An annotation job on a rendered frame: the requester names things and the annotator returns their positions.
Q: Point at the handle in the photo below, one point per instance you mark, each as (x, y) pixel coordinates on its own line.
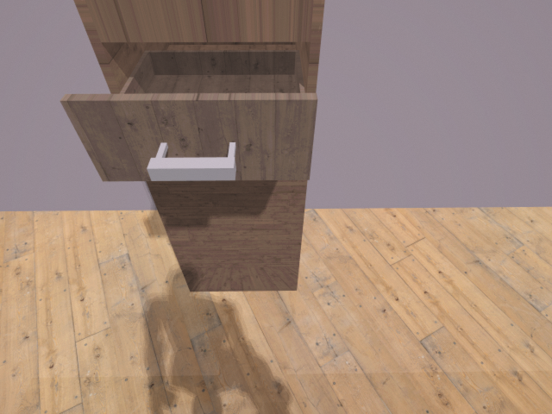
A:
(192, 169)

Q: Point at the drawer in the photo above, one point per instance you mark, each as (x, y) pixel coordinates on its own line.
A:
(198, 101)

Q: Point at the cabinet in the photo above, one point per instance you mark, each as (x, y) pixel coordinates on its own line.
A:
(227, 235)

